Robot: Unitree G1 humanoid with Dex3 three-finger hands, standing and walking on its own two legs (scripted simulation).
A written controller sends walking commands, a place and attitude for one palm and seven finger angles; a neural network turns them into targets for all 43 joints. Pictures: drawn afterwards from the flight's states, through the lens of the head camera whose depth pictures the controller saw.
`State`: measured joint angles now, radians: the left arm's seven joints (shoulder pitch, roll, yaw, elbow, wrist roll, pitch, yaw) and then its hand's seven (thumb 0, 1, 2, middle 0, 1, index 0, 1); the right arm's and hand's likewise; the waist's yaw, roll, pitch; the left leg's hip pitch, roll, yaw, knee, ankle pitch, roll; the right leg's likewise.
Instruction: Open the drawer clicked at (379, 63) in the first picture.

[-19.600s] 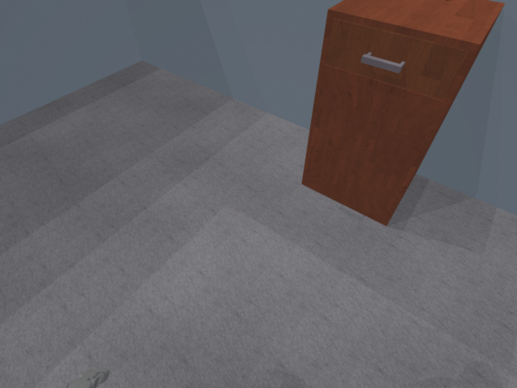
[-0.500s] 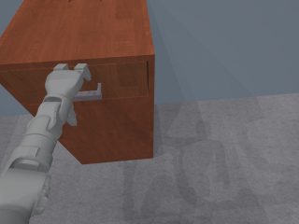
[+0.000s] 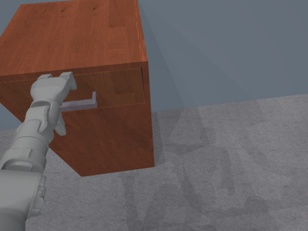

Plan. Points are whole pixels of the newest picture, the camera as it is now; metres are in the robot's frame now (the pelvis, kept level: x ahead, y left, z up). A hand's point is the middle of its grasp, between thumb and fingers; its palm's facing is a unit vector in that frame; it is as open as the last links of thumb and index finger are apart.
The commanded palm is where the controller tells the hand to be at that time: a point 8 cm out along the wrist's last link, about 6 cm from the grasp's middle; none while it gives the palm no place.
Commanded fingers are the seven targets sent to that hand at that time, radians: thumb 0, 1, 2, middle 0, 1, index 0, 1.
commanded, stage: re-aim the fingers above the handle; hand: left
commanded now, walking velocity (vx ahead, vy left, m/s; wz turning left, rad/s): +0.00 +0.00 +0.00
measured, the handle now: (75, 100) +0.50 +0.25 +0.01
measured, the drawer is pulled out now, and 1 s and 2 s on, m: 0.00 0.00 0.00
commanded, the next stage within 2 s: lower the fingers behind the handle in 1.16 s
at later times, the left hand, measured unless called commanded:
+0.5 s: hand (55, 110) +0.42 +0.26 +0.08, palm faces -0.01 -0.02 -1.00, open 13.8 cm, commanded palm +0.39 +0.25 +0.13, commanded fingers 0.00 -0.50 0.30 -0.30 -1.20 -0.30 -1.20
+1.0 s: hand (60, 110) +0.43 +0.26 +0.06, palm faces -0.09 -0.02 -1.00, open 13.8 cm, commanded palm +0.41 +0.25 +0.13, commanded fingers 0.00 -0.50 0.30 -0.30 -1.20 -0.30 -1.20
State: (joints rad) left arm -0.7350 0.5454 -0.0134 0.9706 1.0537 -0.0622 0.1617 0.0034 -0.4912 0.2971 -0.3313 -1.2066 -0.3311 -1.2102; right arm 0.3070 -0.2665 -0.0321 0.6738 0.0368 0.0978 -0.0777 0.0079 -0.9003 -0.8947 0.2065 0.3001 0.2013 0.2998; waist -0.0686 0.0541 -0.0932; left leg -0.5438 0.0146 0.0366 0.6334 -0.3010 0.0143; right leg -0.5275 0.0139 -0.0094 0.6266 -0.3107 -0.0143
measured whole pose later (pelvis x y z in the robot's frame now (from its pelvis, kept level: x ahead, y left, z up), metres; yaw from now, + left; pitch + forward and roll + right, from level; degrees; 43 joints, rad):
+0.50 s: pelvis +0.02 +0.01 +0.00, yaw +1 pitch +10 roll +0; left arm -0.50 0.45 -0.08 0.64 0.99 0.07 0.16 0.00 -0.49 0.30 -0.32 -1.20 -0.32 -1.20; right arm 0.25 -0.25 -0.05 0.68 0.04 0.11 -0.04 0.01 -0.90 -0.89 0.20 0.30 0.20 0.30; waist 0.00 0.08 -0.11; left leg -0.45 -0.01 0.03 0.60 -0.32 0.03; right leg -0.43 -0.01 -0.01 0.59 -0.33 0.00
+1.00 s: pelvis +0.02 +0.00 +0.00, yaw +1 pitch +10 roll +0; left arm -0.58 0.48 -0.07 0.75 0.99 0.01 0.12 0.00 -0.49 0.30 -0.32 -1.20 -0.32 -1.20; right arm 0.29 -0.27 -0.05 0.70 0.03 0.12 -0.06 0.01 -0.90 -0.89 0.20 0.30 0.20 0.30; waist -0.02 0.07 -0.10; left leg -0.48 0.00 0.02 0.61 -0.32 0.02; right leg -0.46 0.00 -0.02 0.61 -0.33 -0.01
